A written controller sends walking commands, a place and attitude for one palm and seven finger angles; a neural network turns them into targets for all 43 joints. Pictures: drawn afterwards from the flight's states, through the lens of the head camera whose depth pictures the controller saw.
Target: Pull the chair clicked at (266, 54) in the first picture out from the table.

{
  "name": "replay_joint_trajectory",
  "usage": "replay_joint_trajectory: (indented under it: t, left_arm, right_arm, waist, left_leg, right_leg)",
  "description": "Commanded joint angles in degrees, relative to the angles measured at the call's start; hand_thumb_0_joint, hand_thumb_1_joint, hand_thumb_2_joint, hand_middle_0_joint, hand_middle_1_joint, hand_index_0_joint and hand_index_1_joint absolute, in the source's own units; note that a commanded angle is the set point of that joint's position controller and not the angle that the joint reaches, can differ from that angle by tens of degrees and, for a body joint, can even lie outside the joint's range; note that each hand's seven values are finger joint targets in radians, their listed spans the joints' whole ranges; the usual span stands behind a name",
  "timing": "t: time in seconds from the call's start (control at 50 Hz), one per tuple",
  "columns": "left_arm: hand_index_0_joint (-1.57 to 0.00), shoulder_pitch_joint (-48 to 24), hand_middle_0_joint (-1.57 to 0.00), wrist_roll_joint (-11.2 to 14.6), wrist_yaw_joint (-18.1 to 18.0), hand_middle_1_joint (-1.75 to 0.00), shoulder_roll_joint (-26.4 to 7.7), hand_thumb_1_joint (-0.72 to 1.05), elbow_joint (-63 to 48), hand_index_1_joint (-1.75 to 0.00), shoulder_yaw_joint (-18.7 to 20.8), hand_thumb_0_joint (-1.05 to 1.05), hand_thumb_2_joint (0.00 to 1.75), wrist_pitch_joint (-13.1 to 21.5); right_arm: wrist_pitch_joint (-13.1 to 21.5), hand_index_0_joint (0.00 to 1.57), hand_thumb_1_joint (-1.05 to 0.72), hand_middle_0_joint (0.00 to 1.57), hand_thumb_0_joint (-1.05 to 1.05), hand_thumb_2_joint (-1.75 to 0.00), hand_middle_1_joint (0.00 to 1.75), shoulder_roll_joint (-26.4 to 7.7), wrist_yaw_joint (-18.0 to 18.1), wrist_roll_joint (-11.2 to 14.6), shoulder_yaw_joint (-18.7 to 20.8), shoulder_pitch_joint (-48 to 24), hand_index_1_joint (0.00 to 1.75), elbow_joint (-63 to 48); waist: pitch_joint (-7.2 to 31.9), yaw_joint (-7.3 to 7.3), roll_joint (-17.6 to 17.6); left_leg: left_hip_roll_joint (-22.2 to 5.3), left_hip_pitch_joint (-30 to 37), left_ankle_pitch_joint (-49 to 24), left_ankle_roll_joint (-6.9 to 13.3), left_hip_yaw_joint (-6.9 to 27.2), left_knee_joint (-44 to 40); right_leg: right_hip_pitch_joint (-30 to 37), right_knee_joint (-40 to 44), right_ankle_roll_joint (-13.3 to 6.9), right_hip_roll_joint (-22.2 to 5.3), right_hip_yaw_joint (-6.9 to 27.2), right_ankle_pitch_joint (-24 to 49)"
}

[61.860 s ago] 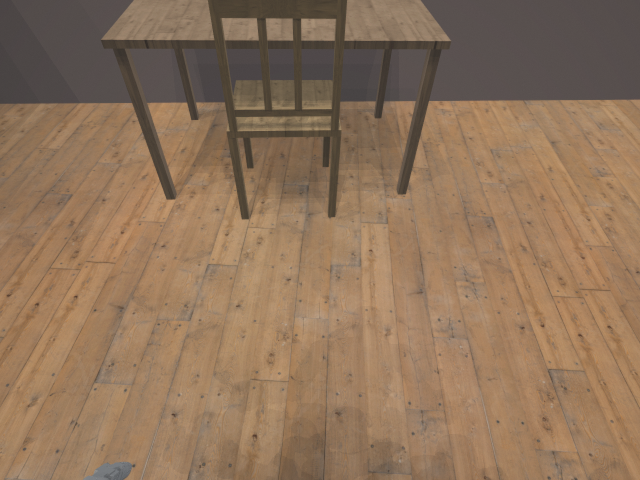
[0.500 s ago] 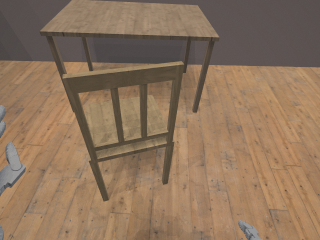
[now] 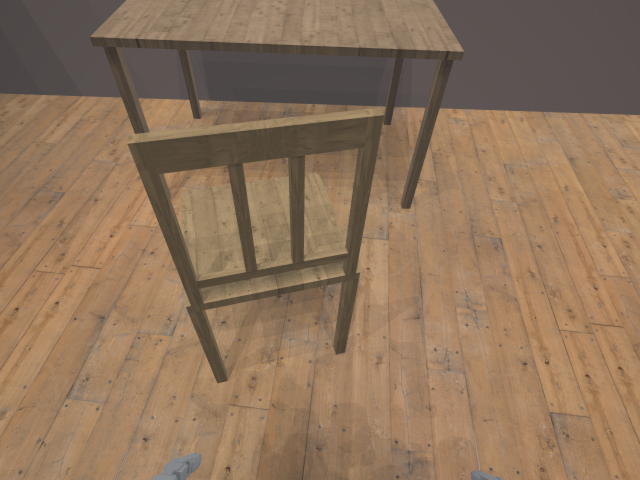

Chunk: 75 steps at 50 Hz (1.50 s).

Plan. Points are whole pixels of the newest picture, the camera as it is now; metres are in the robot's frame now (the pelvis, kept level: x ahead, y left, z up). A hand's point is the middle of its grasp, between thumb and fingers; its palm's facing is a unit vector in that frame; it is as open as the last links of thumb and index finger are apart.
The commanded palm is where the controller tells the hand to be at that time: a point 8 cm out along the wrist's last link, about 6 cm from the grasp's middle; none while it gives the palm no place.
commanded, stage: let the arm hang, fingers relaxed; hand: left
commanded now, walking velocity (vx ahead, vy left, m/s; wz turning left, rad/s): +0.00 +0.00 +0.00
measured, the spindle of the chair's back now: (243, 221) +0.58 +0.16 -0.07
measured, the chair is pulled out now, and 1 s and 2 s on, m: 0.63 0.63 0.63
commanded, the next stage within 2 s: look to check the result in 0.86 s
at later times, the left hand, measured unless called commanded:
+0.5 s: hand out of the picture -0.04 +0.18 -0.16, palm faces +0.01 -0.97 -0.25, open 7.4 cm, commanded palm none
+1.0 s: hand out of the picture -0.03 +0.14 -0.16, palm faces +0.04 -0.99 -0.15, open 7.4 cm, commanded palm none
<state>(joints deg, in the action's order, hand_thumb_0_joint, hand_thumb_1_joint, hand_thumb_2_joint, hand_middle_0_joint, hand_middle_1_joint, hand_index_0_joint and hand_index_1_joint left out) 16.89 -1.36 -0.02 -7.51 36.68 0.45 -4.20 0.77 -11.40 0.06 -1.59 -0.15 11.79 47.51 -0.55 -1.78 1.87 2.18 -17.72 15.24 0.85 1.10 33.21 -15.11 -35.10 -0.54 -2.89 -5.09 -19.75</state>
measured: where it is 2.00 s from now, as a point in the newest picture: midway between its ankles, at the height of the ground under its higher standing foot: outside the picture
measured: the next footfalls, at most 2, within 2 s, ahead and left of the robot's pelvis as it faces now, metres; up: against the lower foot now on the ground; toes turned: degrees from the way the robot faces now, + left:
none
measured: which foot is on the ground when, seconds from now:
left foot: down 0.00-1.00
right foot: down 0.00-1.00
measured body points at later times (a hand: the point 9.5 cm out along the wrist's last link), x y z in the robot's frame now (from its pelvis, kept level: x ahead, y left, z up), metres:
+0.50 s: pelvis -0.02 -0.01 +0.01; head -0.01 -0.02 +0.46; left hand -0.04 +0.24 -0.14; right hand -0.05 -0.22 -0.15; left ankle +0.02 +0.11 -0.73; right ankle -0.01 -0.11 -0.73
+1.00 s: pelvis -0.02 -0.02 +0.01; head -0.01 -0.02 +0.46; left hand -0.03 +0.19 -0.15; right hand -0.04 -0.21 -0.15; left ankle +0.02 +0.11 -0.73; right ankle -0.01 -0.11 -0.73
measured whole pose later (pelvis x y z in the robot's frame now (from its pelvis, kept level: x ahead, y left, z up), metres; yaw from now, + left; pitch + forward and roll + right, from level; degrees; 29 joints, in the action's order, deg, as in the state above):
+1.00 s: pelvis -0.02 -0.02 +0.01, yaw +0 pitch -1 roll +0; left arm 19.8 -0.2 -1.7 -6.2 61.1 -0.6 -0.4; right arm 0.0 -5.2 1.9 -1.0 0.0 20.7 61.5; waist -1.9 -0.2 -1.0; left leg -0.6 -15.5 11.5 -0.6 2.1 28.0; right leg -11.8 -27.3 -2.2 0.2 -6.0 -14.5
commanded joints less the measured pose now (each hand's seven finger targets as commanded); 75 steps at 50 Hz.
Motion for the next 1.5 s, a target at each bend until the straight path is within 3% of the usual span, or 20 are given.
replay_joint_trajectory:
  t: [0.0,0.02,0.06,0.1,0.12,0.16,0.2,0.26,0.52,0.56,0.68,0.8,1.02,1.1,1.22,1.48]
  left_arm:
    - [-0.2,3.2,-0.2,0.7,-1.5,-0.3,-10.8,0.9,2.0,-0.3,1.6,0.0,0.9,3.6]
    - [-0.2,3.5,-0.2,0.7,-1.5,-0.3,-11.2,0.9,4.5,-0.3,1.3,0.0,0.9,3.5]
    - [-0.2,4.3,-0.2,0.5,-1.7,-0.3,-8.8,0.9,5.9,-0.3,2.1,0.0,0.9,3.4]
    - [-0.2,3.0,-0.2,0.7,-1.5,-0.3,-9.1,0.9,8.4,-0.3,1.3,0.0,0.9,3.3]
    - [-0.2,2.9,-0.2,0.7,-1.5,-0.3,-8.9,0.9,9.3,-0.3,1.2,0.0,0.9,3.4]
    - [-0.2,1.8,-0.2,0.7,-1.3,-0.3,-8.8,0.9,11.3,-0.3,1.0,0.0,0.9,3.5]
    - [-0.2,1.6,-0.2,0.7,-1.2,-0.3,-8.7,0.9,12.9,-0.3,0.8,0.0,0.9,3.6]
    - [-0.2,2.0,-0.2,0.8,-1.2,-0.3,-9.1,0.9,15.1,-0.3,0.6,0.0,0.9,3.5]
    - [-0.2,6.9,-0.2,1.2,-1.8,-0.3,-7.8,0.9,21.4,-0.3,-0.2,0.0,0.9,3.8]
    - [-0.2,7.6,-0.2,1.1,-2.0,-0.3,-7.1,0.9,22.0,-0.3,-0.2,0.0,0.9,3.9]
    - [-0.2,7.9,-0.2,1.2,-2.1,-0.3,-5.3,0.9,23.0,-0.3,-0.2,0.0,0.9,4.0]
    - [-0.2,7.9,-0.2,1.1,-2.2,-0.3,-4.4,0.9,23.3,-0.3,0.0,0.0,0.9,4.1]
    - [-0.2,7.7,-0.2,1.1,-2.3,-0.3,-3.8,0.9,22.9,-0.3,0.0,0.0,0.9,4.2]
    - [-0.2,7.8,-0.2,1.1,-2.3,-0.3,-3.8,0.9,22.7,-0.3,0.0,0.0,0.9,4.4]
    - [-0.2,7.5,-0.2,1.1,-2.3,-0.3,-4.0,0.9,22.7,-0.3,0.0,0.0,0.9,4.4]
    - [-0.2,7.2,-0.2,1.2,-2.3,-0.3,-4.4,0.9,22.7,-0.3,0.0,0.0,0.9,4.3]
  right_arm:
    - [0.9,0.2,-0.9,0.2,0.0,-0.9,0.3,-6.6,1.2,0.4,1.1,1.6,0.3,-1.3]
    - [0.7,0.2,-0.9,0.2,0.0,-0.9,0.3,-6.4,1.4,0.6,0.9,1.9,0.3,-0.6]
    - [0.4,0.2,-0.9,0.2,0.0,-0.9,0.3,-5.1,1.6,0.3,1.3,3.2,0.3,0.1]
    - [-0.1,0.2,-0.9,0.2,0.0,-0.9,0.3,-4.6,1.5,0.4,1.2,4.4,0.3,1.3]
    - [-0.4,0.2,-0.9,0.2,0.0,-0.9,0.3,-4.6,1.6,0.5,1.3,5.1,0.3,1.5]
    - [-0.7,0.2,-0.9,0.2,0.0,-0.9,0.3,-4.9,1.4,0.5,1.7,6.6,0.3,2.4]
    - [-0.8,0.2,-0.9,0.2,0.0,-0.9,0.3,-4.8,1.3,0.5,1.9,7.8,0.3,3.4]
    - [-0.9,0.2,-0.9,0.2,0.0,-0.9,0.3,-4.6,1.2,0.4,1.8,9.6,0.3,5.0]
    - [-0.6,0.2,-0.9,0.2,0.0,-0.9,0.3,-1.6,1.6,0.7,0.8,14.4,0.3,11.0]
    - [-0.4,0.2,-0.9,0.2,0.0,-0.9,0.3,-1.0,1.7,0.7,0.7,14.7,0.3,11.7]
    - [-0.1,0.2,-0.9,0.2,0.0,-0.9,0.3,0.5,2.1,0.8,0.6,15.3,0.3,12.6]
    - [-0.2,0.2,-0.9,0.2,0.0,-0.9,0.3,1.4,2.2,0.7,0.7,15.5,0.3,12.7]
    - [-0.2,0.2,-0.9,0.2,0.0,-0.9,0.3,1.6,2.4,0.8,1.0,14.6,0.3,12.8]
    - [0.1,0.2,-0.9,0.2,0.0,-0.9,0.3,1.3,2.5,0.9,0.9,14.4,0.3,12.8]
    - [0.0,0.2,-0.9,0.2,0.0,-0.9,0.3,1.2,2.5,1.0,0.8,13.8,0.3,13.1]
    - [-0.4,0.2,-0.9,0.2,0.0,-0.9,0.3,1.0,2.4,0.8,0.8,13.4,0.3,13.1]
  waist:
    - [3.8,2.24,-13.6]
    - [2.0,2.27,-14.2]
    - [3.0,2.06,-17.0]
    - [1.1,1.89,-16.4]
    - [0.5,1.95,-11.3]
    - [-0.8,1.62,-5.2]
    - [-1.8,1.46,-1.4]
    - [-3.6,1.36,0.5]
    - [-6.4,1.8,-2.2]
    - [-5.0,1.75,-2.1]
    - [-5.9,1.81,-3.9]
    - [-5.9,1.83,-3.1]
    - [-5.9,1.73,-2.6]
    - [-3.6,1.76,-2.6]
    - [-4.5,1.83,-2.4]
    - [-6.0,1.74,-3.0]
  left_leg:
    - [-6.5,6.0,-26.3,2.0,7.2,-7.1]
    - [-6.4,5.4,-24.0,2.1,7.4,-7.6]
    - [-6.4,4.8,-16.6,2.0,7.3,-8.6]
    - [-6.3,1.8,-7.6,1.8,7.4,-10.9]
    - [-6.6,1.6,-5.1,2.1,7.9,-11.2]
    - [-6.5,-0.1,-0.2,1.9,8.0,-11.7]
    - [-6.3,0.1,2.0,2.0,7.7,-11.8]
    - [-5.8,-0.1,3.6,2.0,7.1,-11.9]
    - [-5.8,0.4,2.0,2.3,5.5,-11.7]
    - [-5.9,0.9,0.7,2.2,5.3,-11.4]
    - [-6.0,0.4,-0.8,2.2,5.4,-11.5]
    - [-5.7,0.2,-1.1,2.0,5.0,-10.8]
    - [-6.2,1.3,-3.1,2.2,5.4,-10.8]
    - [-6.5,2.7,-6.6,2.2,5.3,-10.3]
    - [-6.6,3.0,-7.8,2.2,5.3,-10.5]
    - [-6.2,2.3,-4.0,1.9,5.0,-10.6]
  right_leg:
    - [5.4,8.6,-2.3,-2.6,5.8,14.7]
    - [5.4,10.3,-2.2,-2.2,5.5,13.6]
    - [6.5,11.7,-2.6,-2.2,4.9,11.5]
    - [7.0,12.8,-2.8,-2.1,4.4,8.3]
    - [6.8,13.8,-2.8,-1.8,4.1,8.1]
    - [6.1,14.7,-2.9,-2.3,4.3,5.4]
    - [4.5,15.8,-3.2,-2.6,4.9,2.9]
    - [2.3,16.7,-3.5,-3.0,5.6,-0.6]
    - [-1.1,17.1,-3.9,-3.1,6.8,-2.4]
    - [-0.2,16.5,-3.9,-3.3,6.8,-0.9]
    - [0.1,15.9,-3.9,-3.0,6.5,1.2]
    - [0.4,16.0,-4.0,-3.1,6.4,1.6]
    - [0.4,16.0,-3.9,-2.7,6.0,4.0]
    - [2.1,15.3,-3.7,-3.0,6.1,7.3]
    - [2.3,15.6,-3.7,-2.9,5.7,8.3]
    - [1.5,16.6,-3.8,-3.1,6.1,4.7]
